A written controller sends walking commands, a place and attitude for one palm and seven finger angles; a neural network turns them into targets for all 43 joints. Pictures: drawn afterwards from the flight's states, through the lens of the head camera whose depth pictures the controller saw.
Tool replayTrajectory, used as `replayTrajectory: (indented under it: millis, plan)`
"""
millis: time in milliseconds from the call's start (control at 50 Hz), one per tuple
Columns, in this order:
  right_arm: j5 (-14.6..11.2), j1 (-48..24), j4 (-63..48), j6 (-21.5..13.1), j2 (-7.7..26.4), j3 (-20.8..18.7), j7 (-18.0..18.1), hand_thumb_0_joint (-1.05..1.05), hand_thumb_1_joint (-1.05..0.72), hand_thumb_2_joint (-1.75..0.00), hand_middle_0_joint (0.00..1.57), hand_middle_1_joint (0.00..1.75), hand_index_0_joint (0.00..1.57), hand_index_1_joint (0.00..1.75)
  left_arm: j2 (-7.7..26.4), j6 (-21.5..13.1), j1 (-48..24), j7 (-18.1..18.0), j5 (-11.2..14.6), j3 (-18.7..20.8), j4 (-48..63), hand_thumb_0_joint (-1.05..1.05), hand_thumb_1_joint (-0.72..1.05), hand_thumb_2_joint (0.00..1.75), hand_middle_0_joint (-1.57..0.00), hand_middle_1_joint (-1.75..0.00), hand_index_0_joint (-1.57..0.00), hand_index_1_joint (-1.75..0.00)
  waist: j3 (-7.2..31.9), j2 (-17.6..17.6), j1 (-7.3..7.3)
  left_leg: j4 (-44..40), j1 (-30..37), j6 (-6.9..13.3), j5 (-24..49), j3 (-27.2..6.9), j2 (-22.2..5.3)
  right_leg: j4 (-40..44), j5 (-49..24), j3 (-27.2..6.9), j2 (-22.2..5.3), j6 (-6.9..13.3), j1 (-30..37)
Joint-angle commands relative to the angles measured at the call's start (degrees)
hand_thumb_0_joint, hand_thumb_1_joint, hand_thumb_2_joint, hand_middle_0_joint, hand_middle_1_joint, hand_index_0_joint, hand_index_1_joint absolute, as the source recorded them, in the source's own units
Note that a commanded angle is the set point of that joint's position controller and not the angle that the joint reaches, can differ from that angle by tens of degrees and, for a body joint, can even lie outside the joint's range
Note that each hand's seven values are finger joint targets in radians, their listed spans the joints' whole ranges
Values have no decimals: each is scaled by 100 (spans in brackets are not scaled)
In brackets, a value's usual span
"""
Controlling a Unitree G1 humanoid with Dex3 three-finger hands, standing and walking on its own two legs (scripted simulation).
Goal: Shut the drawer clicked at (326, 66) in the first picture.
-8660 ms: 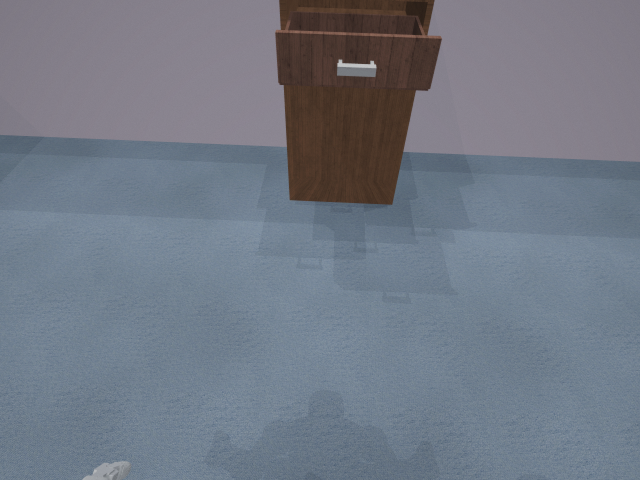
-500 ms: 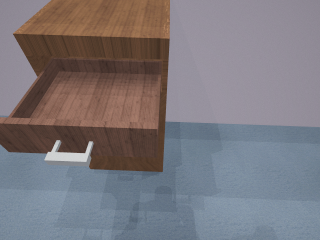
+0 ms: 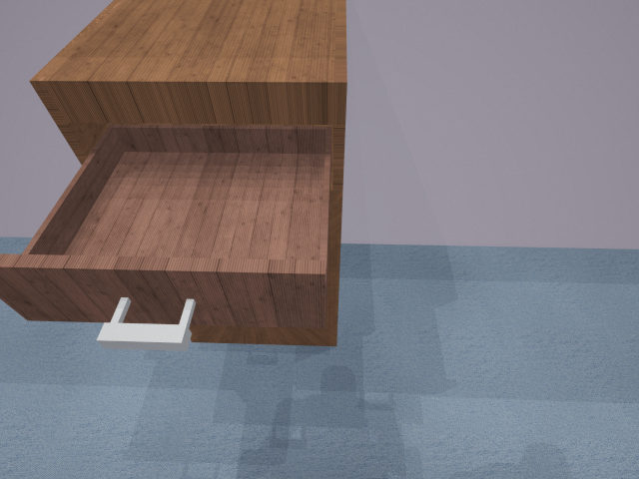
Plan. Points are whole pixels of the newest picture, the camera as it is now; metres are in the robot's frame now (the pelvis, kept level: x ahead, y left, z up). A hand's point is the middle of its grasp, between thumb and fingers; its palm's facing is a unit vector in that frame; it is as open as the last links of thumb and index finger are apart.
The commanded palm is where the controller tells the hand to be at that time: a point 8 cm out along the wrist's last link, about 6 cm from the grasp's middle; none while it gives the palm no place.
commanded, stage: come to a stop and stand still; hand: left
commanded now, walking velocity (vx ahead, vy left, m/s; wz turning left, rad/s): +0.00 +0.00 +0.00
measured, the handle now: (151, 321) +0.29 +0.24 +0.03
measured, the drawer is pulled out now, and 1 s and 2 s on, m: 0.30 0.30 0.30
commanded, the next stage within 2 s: look again from close up in 0.50 s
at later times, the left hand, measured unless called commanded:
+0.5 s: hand out of the picture -0.01 +0.15 -0.16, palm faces +0.03 -0.98 -0.18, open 7.3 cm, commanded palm none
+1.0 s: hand out of the picture +0.03 +0.20 -0.16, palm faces +0.03 -0.97 -0.22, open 7.4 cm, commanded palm none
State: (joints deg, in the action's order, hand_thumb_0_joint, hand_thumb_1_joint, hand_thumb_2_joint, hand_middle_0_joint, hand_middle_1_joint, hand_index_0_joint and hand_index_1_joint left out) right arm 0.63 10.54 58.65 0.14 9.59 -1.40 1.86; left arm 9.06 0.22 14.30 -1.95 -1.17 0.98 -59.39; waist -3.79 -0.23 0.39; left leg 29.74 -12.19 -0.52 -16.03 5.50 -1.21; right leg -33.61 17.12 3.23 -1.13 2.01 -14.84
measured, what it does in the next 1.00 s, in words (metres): stands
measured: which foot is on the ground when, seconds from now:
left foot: down 0.00-1.00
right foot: down 0.00-1.00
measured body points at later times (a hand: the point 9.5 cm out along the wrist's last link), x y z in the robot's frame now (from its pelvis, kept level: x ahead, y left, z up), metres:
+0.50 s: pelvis +0.00 -0.02 +0.01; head +0.01 -0.02 +0.46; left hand -0.01 +0.20 -0.15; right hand -0.04 -0.22 -0.15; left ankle +0.00 +0.12 -0.73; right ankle +0.01 -0.09 -0.73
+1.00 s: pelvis +0.01 +0.02 +0.00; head +0.01 +0.01 +0.45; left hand +0.03 +0.25 -0.15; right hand +0.01 -0.19 -0.16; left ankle +0.00 +0.13 -0.73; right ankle +0.01 -0.09 -0.73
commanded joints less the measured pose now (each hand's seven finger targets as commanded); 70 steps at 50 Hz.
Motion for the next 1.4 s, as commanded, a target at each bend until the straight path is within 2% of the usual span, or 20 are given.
replayTrajectory:
  millis: [0,160,500,560,580,600,620,640,700,760,1140,1160,1180,1200,1220,1240,1260,1280,1320,1380]
  plan:
    - [0,604,-89,48,281,-48,-13,0,-90,-90,20,30,20,30,754,-104,169,-8,17,86,271,0,90,90,-20,-30,-20,-30,352,898,-166,-276,308,60,292,-280,-209,1160,-1867,-1160,-990,347,-169]
    - [32,602,205,-44,274,70,-52,0,-90,-90,20,30,20,30,623,-121,233,13,45,39,123,0,90,90,-20,-30,-20,-30,6,69,-25,-1014,206,92,424,-467,-435,1546,-333,-867,-551,60,-74]
    - [24,1243,674,-84,64,144,-25,0,-90,-90,20,30,20,30,404,-205,670,4,76,-12,-262,0,90,90,-20,-30,-20,-30,-63,54,-23,-1107,239,66,446,-401,-423,1812,-239,-770,-498,85,100]
    - [19,1302,703,-97,39,145,-13,0,-90,-90,20,30,20,30,345,-217,734,-4,75,-26,-313,0,90,90,-20,-30,-20,-30,-71,83,-31,-1097,263,68,512,-412,-435,1756,-410,-726,-481,86,109]
    - [-4,455,320,-178,415,61,-76,0,-90,-90,20,30,20,30,508,-330,1067,-223,-16,-46,-515,0,90,90,-20,-30,-20,-30,-351,-196,216,224,-449,-99,225,-150,-491,1536,-2823,-1112,-911,-255,145]
    - [-15,962,103,-70,42,72,-80,0,-90,-90,20,30,20,30,850,-361,845,-179,16,21,-210,0,90,90,-20,-30,-20,-30,396,-89,-194,453,-324,-23,-531,-396,-281,1716,-1630,-1559,-1309,102,319]
    - [34,1061,115,-22,33,90,-94,0,-90,-90,20,30,20,30,888,-371,592,-122,23,51,-65,0,90,90,-20,-30,-20,-30,360,-325,-228,294,-111,21,-450,-350,-256,1770,-1110,-1505,-1333,375,143]
    - [30,1211,175,-45,48,81,-95,0,-90,-90,20,30,20,30,748,-356,480,-107,28,23,-87,0,90,90,-20,-30,-20,-30,456,-132,-328,102,156,40,-255,-333,-263,1721,-114,-1228,-1077,439,-175]
    - [36,1449,185,-156,164,99,-77,0,-90,-90,20,30,20,30,369,-328,476,-90,57,-24,-71,0,90,90,-20,-30,-20,-30,164,105,-290,-359,-26,157,324,-592,-417,1278,-111,-800,-523,242,-192]
    - [36,1238,124,-192,235,125,-43,0,-90,-90,20,30,20,30,307,-255,603,-55,62,-50,-105,0,90,90,-20,-30,-20,-30,-169,-219,-129,-696,-355,221,407,-750,-493,1050,-353,-708,-384,160,-25]
    - [17,975,281,-239,519,145,-2,0,-90,-90,20,30,20,30,447,-119,568,-40,75,-31,-80,0,90,90,-20,-30,-20,-30,27,-101,5,-997,86,317,1173,-745,-519,806,-1028,-539,-404,-21,381]
    - [-61,444,-88,-214,740,79,-58,0,-90,-90,20,30,20,30,651,-192,866,-254,-1,-40,-299,0,90,90,-20,-30,-20,-30,-213,889,162,51,-368,170,1711,-567,-709,965,-2479,-656,-666,-113,211]
    - [-322,410,-2116,-1098,1605,-135,138,0,-90,-90,20,30,20,30,2006,-1415,-3654,-199,1084,888,8729,0,90,90,-22,-32,-22,-32,2860,-366,-541,-471,1101,157,2229,-685,19,453,-2319,-261,-84,1,573]
    - [-205,31,-1801,-1668,1039,84,338,0,-90,-90,20,30,20,30,1469,-1080,-612,-329,636,671,7159,0,90,90,-24,-34,-24,-34,2701,-1321,70,-562,1593,68,3115,-595,-237,149,-1132,-148,61,71,381]
    - [-230,22,-1390,-1872,1076,29,336,0,-90,-90,20,30,20,30,964,-804,-250,-631,772,269,6556,0,90,90,-26,-37,-26,-37,2186,-1366,-92,-618,1065,-167,2696,-593,-253,90,-503,102,42,-6,44]
    - [-290,317,-1325,-1902,834,34,236,0,-90,-90,20,30,20,30,-337,-274,1293,-606,776,-515,5748,0,90,90,-28,-39,-28,-39,1525,-874,-197,-697,723,-124,2263,-714,-283,137,-249,154,32,-85,-402]
    - [-289,194,-1753,-1984,1028,-4,179,0,-90,-90,20,30,20,30,-363,-373,535,-491,978,-588,6731,0,90,90,-30,-41,-30,-41,766,-665,-271,-622,254,-82,1820,-832,-248,198,-337,212,-11,-104,-510]
    - [-223,146,-1909,-2080,1130,-126,177,0,-90,-90,20,30,20,30,34,-631,468,-432,920,-225,6891,0,90,90,-32,-43,-32,-43,735,-404,-338,-352,-4,-45,1443,-835,-166,295,-373,264,5,-92,-632]
    - [-157,-51,-2268,-2112,1090,-235,89,0,-90,-90,20,30,20,30,-20,-1086,2144,-167,925,104,6187,0,90,90,-36,-47,-36,-47,491,435,22,15,-724,-15,1148,-742,-58,243,-338,391,78,-37,-747]
    - [-140,-319,-2742,-1900,1039,-348,-168,0,-90,-90,20,30,20,30,-275,-2136,3400,759,1217,252,5499,0,90,90,-42,-54,-42,-54,359,1705,270,742,-1877,-47,541,-517,79,-493,-271,454,172,-60,-1359]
